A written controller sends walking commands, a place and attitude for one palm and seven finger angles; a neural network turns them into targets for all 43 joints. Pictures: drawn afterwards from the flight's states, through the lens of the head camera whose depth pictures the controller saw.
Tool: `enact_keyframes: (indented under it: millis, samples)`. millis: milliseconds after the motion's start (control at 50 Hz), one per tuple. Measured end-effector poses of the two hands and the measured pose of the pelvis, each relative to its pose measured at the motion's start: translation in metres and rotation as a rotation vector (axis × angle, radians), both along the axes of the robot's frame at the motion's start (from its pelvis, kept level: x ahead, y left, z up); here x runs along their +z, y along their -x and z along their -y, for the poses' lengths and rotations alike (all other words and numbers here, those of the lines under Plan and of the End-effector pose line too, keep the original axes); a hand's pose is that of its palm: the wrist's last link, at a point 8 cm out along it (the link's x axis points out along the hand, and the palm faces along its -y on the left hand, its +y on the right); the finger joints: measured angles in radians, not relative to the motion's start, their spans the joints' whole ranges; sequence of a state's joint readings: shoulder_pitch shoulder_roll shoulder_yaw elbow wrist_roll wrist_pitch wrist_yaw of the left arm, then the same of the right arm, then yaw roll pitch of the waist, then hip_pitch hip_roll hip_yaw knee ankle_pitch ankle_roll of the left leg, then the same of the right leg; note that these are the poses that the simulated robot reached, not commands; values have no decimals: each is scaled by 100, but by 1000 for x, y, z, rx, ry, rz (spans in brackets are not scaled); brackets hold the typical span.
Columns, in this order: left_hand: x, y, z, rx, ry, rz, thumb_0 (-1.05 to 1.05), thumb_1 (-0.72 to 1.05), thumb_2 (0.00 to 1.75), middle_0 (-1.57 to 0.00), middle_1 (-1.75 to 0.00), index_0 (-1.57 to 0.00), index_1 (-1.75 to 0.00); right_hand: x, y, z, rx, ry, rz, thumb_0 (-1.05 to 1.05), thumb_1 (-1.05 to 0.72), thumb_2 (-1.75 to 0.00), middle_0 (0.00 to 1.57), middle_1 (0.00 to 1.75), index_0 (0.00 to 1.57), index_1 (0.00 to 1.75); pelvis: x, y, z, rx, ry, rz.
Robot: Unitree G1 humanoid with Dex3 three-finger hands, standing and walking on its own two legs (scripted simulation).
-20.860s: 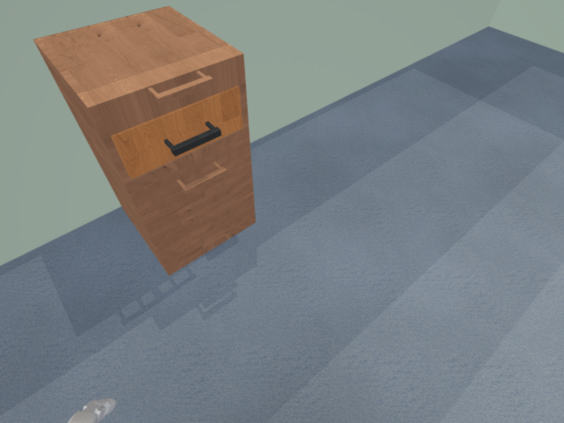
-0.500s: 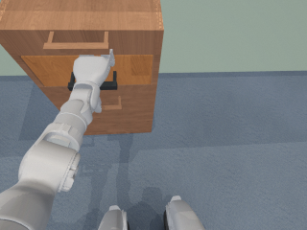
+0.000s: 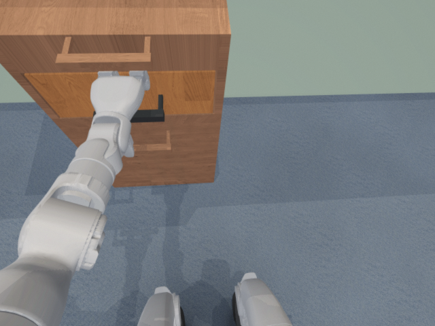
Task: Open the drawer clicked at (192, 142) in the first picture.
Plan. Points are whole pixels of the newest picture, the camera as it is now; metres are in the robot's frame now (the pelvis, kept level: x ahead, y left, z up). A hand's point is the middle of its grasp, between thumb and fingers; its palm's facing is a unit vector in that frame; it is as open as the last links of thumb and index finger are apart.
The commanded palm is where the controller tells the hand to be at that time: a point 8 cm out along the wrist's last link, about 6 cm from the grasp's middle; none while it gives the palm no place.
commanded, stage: move the hooked fingers above the handle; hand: left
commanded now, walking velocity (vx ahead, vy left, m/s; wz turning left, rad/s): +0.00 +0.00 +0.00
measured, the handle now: (130, 108) +0.59 +0.13 -0.07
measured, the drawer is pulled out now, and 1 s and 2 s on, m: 0.00 0.00 0.00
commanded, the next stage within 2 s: lower the fingers behind the handle in 0.50 s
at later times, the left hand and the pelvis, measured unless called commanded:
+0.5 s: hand (122, 113) +0.53 +0.13 -0.01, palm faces -0.06 -0.03 -1.00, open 13.9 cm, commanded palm +0.52 +0.13 +0.03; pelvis +0.00 +0.01 +0.00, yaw +0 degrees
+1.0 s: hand (128, 123) +0.53 +0.13 -0.05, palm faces -0.05 -0.02 -1.00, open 13.9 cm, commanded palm +0.52 +0.12 +0.00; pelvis +0.00 +0.00 -0.02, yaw -1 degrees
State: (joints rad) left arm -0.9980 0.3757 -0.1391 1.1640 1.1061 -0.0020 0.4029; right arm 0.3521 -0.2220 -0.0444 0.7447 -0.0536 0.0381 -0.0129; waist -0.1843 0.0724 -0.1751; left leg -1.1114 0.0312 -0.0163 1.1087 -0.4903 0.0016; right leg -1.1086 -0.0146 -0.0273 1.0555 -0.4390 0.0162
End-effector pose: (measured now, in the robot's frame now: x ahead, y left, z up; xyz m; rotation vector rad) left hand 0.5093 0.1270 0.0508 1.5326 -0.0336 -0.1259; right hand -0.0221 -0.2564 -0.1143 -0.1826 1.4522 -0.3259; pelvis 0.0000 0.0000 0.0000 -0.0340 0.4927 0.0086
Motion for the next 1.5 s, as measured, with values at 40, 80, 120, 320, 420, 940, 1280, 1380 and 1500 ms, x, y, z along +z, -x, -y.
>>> enact_keyframes:
  millis: [40,80,120,320,420,940,1280,1380,1500]
  samples:
    - [0,-2,5,-6,16,17,0,-49,30,-32,-120,-31,-120,2,0,2,2,9,3,1,-90,-90,20,30,20,30,-1,-1,0,1,4,-3]
    - [-3,-4,8,6,27,27,0,-49,30,-32,-120,-31,-120,2,0,5,1,18,5,1,-90,-90,20,30,20,30,-3,0,-1,-3,5,-7]
    - [-10,-5,8,23,18,31,0,-49,30,-32,-120,-31,-120,2,1,7,-4,24,6,1,-90,-90,20,30,20,30,-5,0,-2,-7,6,-14]
    - [-27,-1,-15,91,-15,6,0,-49,30,-32,-120,-31,-120,-7,5,-3,-25,-8,-25,1,-90,-90,20,30,20,29,-6,2,-6,-25,0,-21]
    - [-14,1,-19,73,-16,0,0,-49,30,-32,-120,-32,-120,-4,0,-9,-16,-23,-21,1,-90,-90,20,30,20,29,0,-1,-6,-13,3,-6]
    - [-44,-1,-10,65,-16,4,0,-49,30,-32,-120,-31,-120,-17,2,-4,-8,-16,-35,1,-90,-90,20,30,20,29,-15,1,-5,-15,4,-45]
    - [-65,-9,5,47,-14,8,0,-49,30,-32,-120,-31,-120,-31,7,4,-7,7,-19,1,-90,-90,20,30,20,30,-35,7,-1,-20,6,-82]
    - [-76,-6,2,53,-20,5,0,-49,30,-32,-120,-31,-120,-40,11,2,-5,-8,-35,1,-90,-90,20,30,20,29,-41,10,0,-20,4,-93]
    - [-80,-6,5,47,-22,14,0,-49,30,-32,-120,-31,-120,-46,11,1,-3,-17,-35,1,-90,-90,20,30,20,30,-46,12,1,-14,5,-101]
